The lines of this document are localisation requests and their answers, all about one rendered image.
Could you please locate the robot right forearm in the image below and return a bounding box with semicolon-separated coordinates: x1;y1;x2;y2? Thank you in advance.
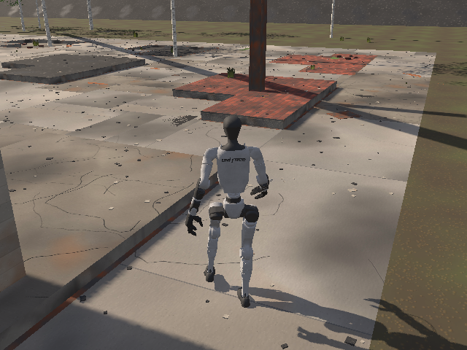
259;174;269;192

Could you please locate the robot right hand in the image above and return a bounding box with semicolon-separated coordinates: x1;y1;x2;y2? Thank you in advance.
250;186;267;199

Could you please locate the robot left thigh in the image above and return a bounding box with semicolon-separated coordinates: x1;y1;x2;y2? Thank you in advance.
209;202;224;239

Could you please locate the robot right thigh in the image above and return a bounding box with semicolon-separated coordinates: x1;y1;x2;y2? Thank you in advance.
239;204;259;260

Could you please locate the robot left forearm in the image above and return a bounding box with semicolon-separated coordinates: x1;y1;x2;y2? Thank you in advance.
188;178;205;216

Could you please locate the left robot upper arm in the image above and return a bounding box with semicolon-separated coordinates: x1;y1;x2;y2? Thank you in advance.
198;147;217;190

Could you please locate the robot left hand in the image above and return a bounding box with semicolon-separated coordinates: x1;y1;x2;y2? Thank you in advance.
185;214;203;236

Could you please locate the right robot upper arm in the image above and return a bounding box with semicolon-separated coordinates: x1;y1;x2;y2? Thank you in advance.
248;147;268;184

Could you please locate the robot thigh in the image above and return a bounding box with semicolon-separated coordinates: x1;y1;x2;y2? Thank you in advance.
239;204;259;260
209;202;224;239

